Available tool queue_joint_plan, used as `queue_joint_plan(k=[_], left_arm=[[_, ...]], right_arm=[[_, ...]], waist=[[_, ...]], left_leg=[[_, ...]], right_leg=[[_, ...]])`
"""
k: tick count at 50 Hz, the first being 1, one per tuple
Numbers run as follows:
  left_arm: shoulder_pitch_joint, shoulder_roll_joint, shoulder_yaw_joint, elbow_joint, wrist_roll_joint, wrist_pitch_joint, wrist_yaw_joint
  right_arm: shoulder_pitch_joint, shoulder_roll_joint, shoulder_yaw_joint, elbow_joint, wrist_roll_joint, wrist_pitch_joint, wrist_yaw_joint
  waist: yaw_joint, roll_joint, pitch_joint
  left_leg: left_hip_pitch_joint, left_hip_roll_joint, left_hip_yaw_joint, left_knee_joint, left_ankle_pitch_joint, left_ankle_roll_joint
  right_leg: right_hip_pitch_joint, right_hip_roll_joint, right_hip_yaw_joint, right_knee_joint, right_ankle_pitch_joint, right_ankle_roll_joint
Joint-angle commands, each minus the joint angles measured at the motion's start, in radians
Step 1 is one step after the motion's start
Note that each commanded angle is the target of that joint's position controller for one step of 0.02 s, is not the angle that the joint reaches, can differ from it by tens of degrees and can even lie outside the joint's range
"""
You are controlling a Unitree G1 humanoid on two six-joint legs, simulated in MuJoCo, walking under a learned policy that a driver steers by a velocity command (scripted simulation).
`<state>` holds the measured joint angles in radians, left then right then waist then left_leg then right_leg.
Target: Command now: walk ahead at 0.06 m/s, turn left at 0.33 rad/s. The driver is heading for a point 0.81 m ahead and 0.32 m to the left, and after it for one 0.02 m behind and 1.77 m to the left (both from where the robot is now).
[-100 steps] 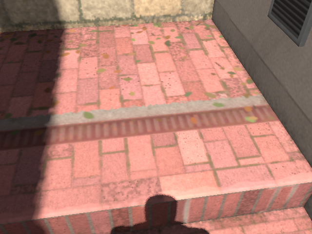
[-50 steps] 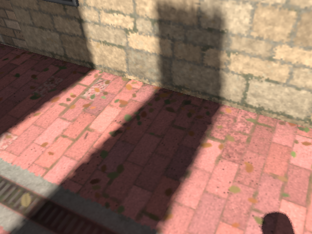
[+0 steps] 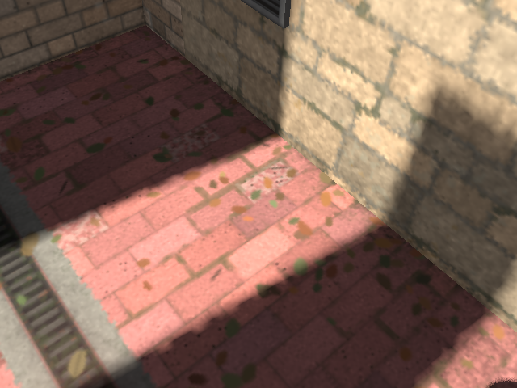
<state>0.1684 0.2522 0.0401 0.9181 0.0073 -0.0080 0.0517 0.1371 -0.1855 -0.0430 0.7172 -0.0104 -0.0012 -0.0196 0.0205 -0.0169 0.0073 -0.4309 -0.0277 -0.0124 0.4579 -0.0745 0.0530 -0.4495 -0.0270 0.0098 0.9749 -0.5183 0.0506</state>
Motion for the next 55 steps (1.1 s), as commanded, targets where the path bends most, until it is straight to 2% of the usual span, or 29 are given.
queue_joint_plan(k=[1,3,8,10,11,12,13,14,15,17,18,21,26,30,31,32,33,34,35,36,37,38,39,40,41,42,47,52,55], left_arm=[[0.069,0.074,0.032,-0.049,0.001,0.019,0.025],[0.051,0.056,0.031,-0.064,-0.006,0.018,0.028],[0.03,0.071,0.03,-0.088,-0.013,0.012,0.013],[0.098,0.074,0.034,-0.071,-0.011,0.012,-0.002],[0.148,0.105,0.044,-0.06,0.003,0.014,-0.007],[0.177,0.196,0.066,-0.065,0.038,0.015,-0.007],[0.062,0.244,0.079,-0.113,0.068,0.007,-0.014],[-0.024,0.192,0.065,-0.155,0.066,0.0,0.004],[-0.1,0.137,0.052,-0.178,0.047,-0.004,0.015],[-0.143,0.105,0.039,-0.191,0.004,-0.005,0.023],[-0.11,0.101,0.035,-0.186,0.0,-0.005,0.028],[0.025,0.116,0.041,-0.158,-0.014,-0.002,0.038],[0.098,0.186,0.071,-0.14,-0.018,-0.015,0.034],[0.089,0.231,0.091,-0.12,-0.041,-0.03,0.002],[0.095,0.23,0.092,-0.115,-0.031,-0.029,-0.011],[0.07,0.228,0.092,-0.113,-0.038,-0.025,-0.02],[0.055,0.209,0.086,-0.11,-0.041,-0.021,-0.027],[0.044,0.156,0.069,-0.109,-0.029,-0.024,-0.037],[-0.044,0.096,0.047,-0.147,-0.002,-0.033,-0.053],[-0.105,0.059,0.035,-0.234,0.003,-0.067,-0.062],[-0.149,0.113,0.04,-0.26,-0.03,-0.1,-0.073],[-0.136,0.142,0.047,-0.268,-0.045,-0.118,-0.082],[-0.109,0.155,0.051,-0.247,-0.023,-0.123,-0.084],[-0.093,0.161,0.055,-0.237,0.0,-0.121,-0.078],[-0.084,0.172,0.064,-0.236,0.006,-0.12,-0.073],[-0.091,0.155,0.06,-0.24,0.009,-0.116,-0.07],[-0.221,0.068,0.028,-0.292,-0.004,-0.111,-0.077],[-0.327,0.073,0.022,-0.342,-0.023,-0.112,-0.114],[-0.271,0.098,0.034,-0.344,-0.023,-0.104,-0.125]], right_arm=[[-0.032,-0.184,-0.061,-0.08,-0.004,0.001,-0.01],[-0.025,-0.17,-0.064,-0.077,0.003,0.006,-0.022],[-0.016,-0.184,-0.077,-0.08,0.015,0.022,-0.039],[-0.025,-0.188,-0.082,-0.083,0.032,0.034,-0.049],[-0.01,-0.174,-0.081,-0.082,0.039,0.04,-0.054],[-0.018,-0.125,-0.074,-0.1,0.046,0.045,-0.056],[-0.06,-0.156,-0.082,-0.151,0.039,0.03,-0.051],[-0.036,-0.227,-0.106,-0.124,0.023,0.024,-0.042],[0.032,-0.234,-0.115,-0.086,0.022,0.031,-0.037],[0.11,-0.196,-0.107,-0.044,0.008,0.055,-0.039],[0.11,-0.183,-0.103,-0.051,0.009,0.06,-0.037],[0.019,-0.166,-0.086,-0.113,0.023,0.054,-0.026],[-0.054,-0.114,-0.058,-0.173,0.03,0.023,0.004],[-0.015,-0.134,-0.064,-0.164,0.034,0.01,0.03],[0.012,-0.139,-0.065,-0.15,0.031,0.008,0.043],[0.063,-0.135,-0.067,-0.128,0.035,0.007,0.051],[0.137,-0.134,-0.071,-0.086,0.038,0.008,0.053],[0.25,-0.165,-0.088,-0.037,0.043,0.01,0.046],[0.416,-0.243,-0.116,-0.002,0.042,0.002,0.04],[0.405,-0.371,-0.123,-0.053,0.033,-0.025,0.047],[0.384,-0.313,-0.112,-0.063,0.029,-0.051,0.052],[0.321,-0.246,-0.087,-0.06,0.032,-0.065,0.046],[0.256,-0.214,-0.071,-0.074,0.032,-0.068,0.044],[0.202,-0.202,-0.061,-0.085,0.03,-0.065,0.041],[0.184,-0.198,-0.054,-0.087,0.01,-0.066,0.033],[0.192,-0.205,-0.054,-0.084,0.006,-0.067,0.026],[0.274,-0.204,-0.05,-0.028,0.02,-0.073,0.005],[0.338,-0.211,-0.048,0.032,0.023,-0.076,0.005],[0.308,-0.246,-0.055,0.036,0.021,-0.061,0.007]], waist=[[0.014,0.137,-0.126],[0.012,0.164,-0.13],[0.003,0.203,-0.141],[0.042,0.191,-0.133],[0.055,0.152,-0.121],[0.048,-0.076,-0.092],[0.041,-0.338,-0.024],[0.009,-0.239,-0.031],[-0.037,-0.151,-0.04],[-0.058,-0.097,-0.031],[-0.052,-0.091,-0.04],[0.014,-0.131,-0.024],[0.061,-0.16,-0.001],[0.042,-0.16,0.042],[0.03,-0.161,0.027],[-0.005,-0.133,0.027],[-0.041,-0.089,0.017],[-0.088,-0.01,-0.023],[-0.171,0.205,-0.07],[-0.13,0.356,-0.069],[-0.15,0.248,-0.079],[-0.102,0.19,-0.004],[-0.064,0.097,0.03],[-0.036,0.075,0.044],[-0.02,0.082,0.046],[-0.018,0.085,0.036],[-0.057,0.127,0.058],[-0.099,0.132,0.103],[-0.062,0.146,0.046]], left_leg=[[0.086,0.226,-0.296,-0.189,-0.05,0.208],[0.06,0.198,-0.303,-0.198,-0.154,0.196],[0.057,0.178,-0.371,-0.191,-0.205,0.159],[0.003,0.14,-0.368,-0.161,-0.248,0.107],[-0.08,0.086,-0.331,-0.093,-0.312,0.05],[-0.281,-0.03,-0.185,0.181,-0.399,-0.017],[-0.391,-0.086,-0.109,0.412,-0.479,-0.051],[-0.337,-0.041,-0.181,0.588,-0.423,-0.069],[-0.29,-0.057,-0.163,0.693,-0.355,-0.074],[-0.273,-0.059,-0.132,0.844,-0.266,-0.098],[-0.261,-0.048,-0.1,0.875,-0.222,-0.105],[-0.358,0.002,-0.037,0.741,-0.17,-0.129],[-0.233,0.06,0.04,0.425,-0.25,-0.11],[-0.013,0.062,0.11,0.219,-0.328,-0.036],[0.041,0.057,0.128,0.184,-0.349,-0.016],[0.123,0.047,0.15,0.102,-0.295,0.007],[0.243,0.013,0.186,0.035,-0.248,0.025],[0.416,-0.014,0.174,-0.005,-0.271,0.055],[0.627,0.16,-0.109,-0.072,-0.304,0.137],[0.746,0.38,-0.66,-0.206,-0.382,0.319],[0.699,0.44,-0.74,-0.294,-0.472,0.387],[0.654,0.405,-0.637,-0.28,-0.432,0.345],[0.567,0.35,-0.507,-0.266,-0.34,0.293],[0.486,0.299,-0.415,-0.275,-0.243,0.252],[0.432,0.255,-0.349,-0.282,-0.175,0.221],[0.405,0.232,-0.308,-0.289,-0.092,0.212],[0.278,0.161,-0.186,-0.282,0.02,0.169],[0.409,0.226,-0.178,-0.253,0.084,0.147],[0.515,0.243,-0.136,-0.127,0.513,0.114]], right_leg=[[-0.027,0.011,0.018,0.022,0.06,0.01],[0.005,0.024,0.024,-0.039,0.093,0.003],[0.1,0.05,0.023,-0.243,0.141,-0.013],[0.229,0.062,-0.008,-0.44,0.242,-0.042],[0.327,0.015,0.005,-0.538,0.238,-0.069],[0.407,-0.215,0.236,-0.645,0.16,-0.156],[0.239,-0.445,0.518,-0.768,0.269,-0.298],[0.197,-0.414,0.451,-0.756,0.316,-0.31],[0.173,-0.324,0.318,-0.719,0.376,-0.254],[0.182,-0.253,0.169,-0.694,0.435,-0.206],[0.185,-0.234,0.122,-0.715,0.372,-0.203],[0.35,-0.244,0.126,-0.787,0.101,-0.202],[0.388,-0.293,0.072,-0.828,0.047,-0.21],[0.278,-0.306,0.002,-0.821,0.027,-0.219],[0.267,-0.304,-0.013,-0.797,0.009,-0.226],[0.226,-0.298,-0.035,-0.758,-0.024,-0.219],[0.157,-0.277,-0.07,-0.687,-0.045,-0.203],[0.067,-0.225,-0.124,-0.524,0.011,-0.175],[-0.167,-0.126,-0.218,-0.09,0.048,-0.108],[-0.572,0.035,-0.106,0.198,-0.086,-0.069],[-0.644,-0.012,0.036,0.32,-0.05,-0.073],[-0.668,-0.052,0.052,0.319,0.053,-0.08],[-0.605,-0.083,0.051,0.259,0.165,-0.073],[-0.526,-0.09,0.046,0.171,0.235,-0.059],[-0.464,-0.09,0.035,0.109,0.299,-0.044],[-0.429,-0.068,0.014,0.077,0.367,-0.027],[-0.248,0.015,-0.016,-0.258,0.64,-0.015],[-0.236,0.022,-0.027,-0.407,0.624,-0.074],[-0.132,0.068,-0.075,-0.441,0.487,-0.13]])
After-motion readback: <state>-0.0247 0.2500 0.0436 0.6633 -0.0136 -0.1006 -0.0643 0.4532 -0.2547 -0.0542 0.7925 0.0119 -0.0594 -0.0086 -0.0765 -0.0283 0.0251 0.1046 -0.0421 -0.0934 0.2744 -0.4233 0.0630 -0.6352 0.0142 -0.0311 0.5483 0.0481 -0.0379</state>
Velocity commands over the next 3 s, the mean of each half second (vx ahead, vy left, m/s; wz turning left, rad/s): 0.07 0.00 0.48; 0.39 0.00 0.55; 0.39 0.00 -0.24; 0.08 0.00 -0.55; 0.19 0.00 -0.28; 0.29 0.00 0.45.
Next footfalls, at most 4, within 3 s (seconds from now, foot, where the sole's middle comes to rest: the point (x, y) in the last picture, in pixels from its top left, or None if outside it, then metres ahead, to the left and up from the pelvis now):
0.22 right None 0.05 -0.14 -0.77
0.70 left None -0.02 0.12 -0.77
1.16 right None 0.39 0.17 -0.77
1.60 left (93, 369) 0.50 0.43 -0.77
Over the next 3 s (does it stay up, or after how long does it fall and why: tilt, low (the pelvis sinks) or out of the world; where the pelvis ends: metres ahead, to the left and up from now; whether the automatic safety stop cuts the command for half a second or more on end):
stays up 0.68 0.32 0.01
